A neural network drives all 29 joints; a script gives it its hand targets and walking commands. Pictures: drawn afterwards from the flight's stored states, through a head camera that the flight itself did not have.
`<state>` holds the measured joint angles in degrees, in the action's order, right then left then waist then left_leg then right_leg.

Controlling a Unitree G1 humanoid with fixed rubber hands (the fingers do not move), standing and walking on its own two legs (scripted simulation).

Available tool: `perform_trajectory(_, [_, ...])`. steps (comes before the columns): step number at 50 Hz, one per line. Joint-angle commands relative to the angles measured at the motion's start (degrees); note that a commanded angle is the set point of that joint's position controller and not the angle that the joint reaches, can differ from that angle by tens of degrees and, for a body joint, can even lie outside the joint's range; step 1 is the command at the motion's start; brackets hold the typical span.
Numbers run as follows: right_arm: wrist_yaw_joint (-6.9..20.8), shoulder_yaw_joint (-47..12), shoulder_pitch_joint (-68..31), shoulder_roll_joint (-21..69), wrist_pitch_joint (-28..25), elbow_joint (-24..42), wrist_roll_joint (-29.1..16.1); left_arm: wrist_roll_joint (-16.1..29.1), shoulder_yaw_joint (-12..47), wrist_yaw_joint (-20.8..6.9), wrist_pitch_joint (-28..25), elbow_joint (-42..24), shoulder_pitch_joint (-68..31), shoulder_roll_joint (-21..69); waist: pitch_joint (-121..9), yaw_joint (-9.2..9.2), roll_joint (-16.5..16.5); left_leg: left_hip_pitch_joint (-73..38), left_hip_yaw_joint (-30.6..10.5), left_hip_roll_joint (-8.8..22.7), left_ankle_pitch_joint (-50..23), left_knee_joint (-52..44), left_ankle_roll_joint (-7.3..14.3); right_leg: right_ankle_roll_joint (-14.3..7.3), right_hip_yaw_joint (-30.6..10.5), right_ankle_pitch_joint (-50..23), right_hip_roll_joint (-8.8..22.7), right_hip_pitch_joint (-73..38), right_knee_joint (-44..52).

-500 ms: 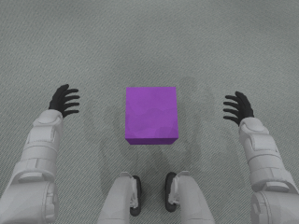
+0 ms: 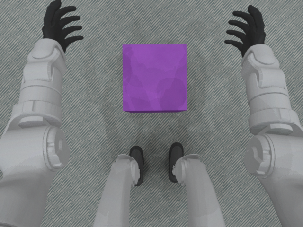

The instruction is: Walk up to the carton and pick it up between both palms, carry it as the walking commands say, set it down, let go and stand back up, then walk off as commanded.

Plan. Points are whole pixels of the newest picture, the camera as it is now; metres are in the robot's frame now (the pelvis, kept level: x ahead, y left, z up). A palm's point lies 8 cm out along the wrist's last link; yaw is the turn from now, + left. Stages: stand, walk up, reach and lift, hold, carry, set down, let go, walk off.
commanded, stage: reach and lift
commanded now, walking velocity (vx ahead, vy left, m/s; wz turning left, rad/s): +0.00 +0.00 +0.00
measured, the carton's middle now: (154, 83) +0.52 +0.01 -0.52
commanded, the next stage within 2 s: none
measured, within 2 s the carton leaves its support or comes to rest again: neither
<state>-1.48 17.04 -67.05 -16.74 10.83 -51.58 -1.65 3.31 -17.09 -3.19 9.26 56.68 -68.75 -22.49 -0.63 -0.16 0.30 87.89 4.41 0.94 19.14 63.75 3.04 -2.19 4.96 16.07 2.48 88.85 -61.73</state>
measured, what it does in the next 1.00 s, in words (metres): lowers itself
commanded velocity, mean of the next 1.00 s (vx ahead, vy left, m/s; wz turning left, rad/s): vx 0.00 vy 0.00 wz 0.00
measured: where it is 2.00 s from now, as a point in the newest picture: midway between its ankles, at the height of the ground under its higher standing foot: (156, 171)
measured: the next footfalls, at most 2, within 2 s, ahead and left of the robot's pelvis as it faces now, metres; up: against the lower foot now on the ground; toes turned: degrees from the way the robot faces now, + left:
none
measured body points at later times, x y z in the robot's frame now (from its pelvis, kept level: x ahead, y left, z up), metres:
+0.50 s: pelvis -0.01 +0.00 -0.11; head +0.32 +0.01 +0.19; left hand +0.54 +0.23 -0.23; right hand +0.53 -0.20 -0.23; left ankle +0.07 +0.09 -0.62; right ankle +0.09 -0.11 -0.62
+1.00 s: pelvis -0.03 +0.00 -0.23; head +0.33 +0.01 +0.04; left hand +0.53 +0.22 -0.38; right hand +0.53 -0.20 -0.38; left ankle +0.07 +0.09 -0.62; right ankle +0.09 -0.11 -0.62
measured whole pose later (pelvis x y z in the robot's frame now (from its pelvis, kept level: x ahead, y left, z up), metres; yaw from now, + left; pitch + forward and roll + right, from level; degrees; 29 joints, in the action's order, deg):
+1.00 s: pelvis -0.03 +0.00 -0.23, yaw +0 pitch +41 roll -1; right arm -6.3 10.4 -78.1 -21.1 7.5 -59.4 -10.9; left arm 10.3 -8.3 3.1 7.4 62.1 -80.1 -25.1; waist 12.3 0.1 -0.7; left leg 124.1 4.4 3.0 34.5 117.4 4.6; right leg -3.2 3.8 30.5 3.6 125.8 -115.1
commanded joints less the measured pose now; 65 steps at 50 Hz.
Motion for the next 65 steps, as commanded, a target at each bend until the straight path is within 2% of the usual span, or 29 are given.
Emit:
perform_trajectory(1, [-0.3, 1.67, -11.59, -6.5, -1.89, 7.03, 1.08, -1.33, -2.15, -0.11, -2.02, -6.48, -11.88, -8.59, -62.29, 0.03, 0.24, -26.12, -7.3, -3.42, -24.3, -3.54, -2.55, 2.11, -8.17, -24.81, -4.36, -38.58, -0.63])
perform_trajectory(8, [0.1, 3.19, -8.82, -4.86, -3.26, 7.82, 1.89, -2.76, -3.32, -0.47, -2.9, -7.64, -9.65, -7.15, -59.53, 0.33, 0.75, -20.88, -7.05, -3.48, -24.07, -0.29, -3.28, 2.15, -7.65, -24.26, -4.45, -32.62, -3.72])
perform_trajectory(15, [0.28, 2.85, -11.34, -5.38, -3.49, 3.86, 0.19, -1.23, -0.76, 0.01, -2.64, -3.55, -12.83, -6.21, -55.75, -0.31, 1.21, -13.04, -7.23, -3.43, -17.69, 8.59, -3.84, 2.46, -6.13, -15.67, -4.95, -16.86, -11.85])
perform_trajectory(18, [-0.22, 2.03, -12.58, -6.57, -3.31, 2.95, -0.85, -0.43, 0.08, 0.78, -2.43, -3.03, -14.32, -7.33, -58.44, -0.09, 1.59, -10.74, -6.73, -3.68, -16.2, 13.31, -3.87, 2.58, -5.83, -14.05, -5.24, -13.89, -16.36])
perform_trajectory(26, [-2.47, -1.49, -18.53, -11.08, -1.9, 5.38, -5.13, 3.5, 3.93, 3.32, -0.9, -6.6, -20.09, -11.03, -68.24, -0.23, 2.12, -9.79, -5.53, -3.7, -13.47, 23.64, -3.27, 2.4, -4.84, -9.85, -5.54, -10.27, -26.28])
perform_trajectory(31, [-3.16, -3.62, -21.73, -11.25, -1.13, 3.72, -7.24, 4.93, 5.26, 4.15, -0.27, -4.94, -23.05, -11.54, -65.15, 0.38, 1.3, -5.44, -5.3, -3.11, -8.34, 28.52, -2.76, 1.96, -4.93, -5.07, -5.02, -6.4, -31.51])
perform_trajectory(37, [-3.6, -4.08, -23.63, -11.62, -1.66, 0.17, -7.71, 5.21, 5.73, 4.78, -0.69, -1.41, -25.01, -11.09, -58.78, 0.57, 0.86, 0.48, -5.42, -2.61, -3.39, 34.3, -2.4, 1.47, -5.2, -0.8, -4.54, -1.12, -37.66])
perform_trajectory(50, [-5.31, -6.68, -26.22, -12.21, -5.25, -2.25, -9.84, 7.46, 8.57, 6.87, -3.64, -0.42, -26.51, -11.09, -55.48, 0.83, 0.08, 3.24, -6.31, -1.94, -6.75, 45.32, -2.27, 1.29, -6.06, -4.9, -4.11, -0.14, -49.38])
perform_trajectory(59, [-5.94, -8.56, -27.88, -12.15, -7.48, -6.86, -12.01, 9.35, 11.21, 7.59, -5.59, 2.64, -28.11, -11.43, -50.32, 0.69, 0.59, 7.04, -7.13, -1.14, -7.65, 50.9, -2.64, 1.5, -7.03, -6.31, -3.67, 2.64, -55.38])
perform_trajectory(65, [-6.52, -10.01, -31.65, -14.31, -8.13, -6.32, -14.27, 11.72, 13.34, 8.42, -6.14, 2.1, -31.82, -13.21, -53.7, 0.75, 0.79, 5.15, -7.25, -0.79, -7.79, 53.59, -2.43, 1.24, -7.09, -6.62, -3.39, 0.52, -58.3])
